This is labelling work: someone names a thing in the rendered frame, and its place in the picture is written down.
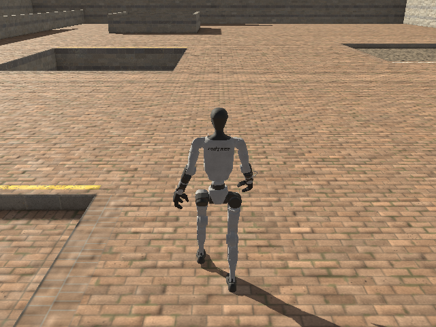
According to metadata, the robot left hand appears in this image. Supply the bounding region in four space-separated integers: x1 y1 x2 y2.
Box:
173 191 189 209

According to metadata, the robot right hand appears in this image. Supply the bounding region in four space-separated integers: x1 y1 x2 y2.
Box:
237 181 253 192

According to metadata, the robot right shin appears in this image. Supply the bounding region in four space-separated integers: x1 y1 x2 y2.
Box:
228 234 238 282

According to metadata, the right robot upper arm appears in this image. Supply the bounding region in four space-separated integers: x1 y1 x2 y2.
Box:
233 137 251 173

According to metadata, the robot torso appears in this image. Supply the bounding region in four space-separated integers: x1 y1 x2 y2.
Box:
203 136 235 204

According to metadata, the left robot upper arm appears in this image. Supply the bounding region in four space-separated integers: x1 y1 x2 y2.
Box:
185 137 205 176

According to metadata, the robot right forearm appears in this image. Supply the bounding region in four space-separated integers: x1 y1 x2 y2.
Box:
243 163 253 184

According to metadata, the robot left forearm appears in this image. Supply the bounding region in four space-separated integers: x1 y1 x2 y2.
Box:
175 165 191 195

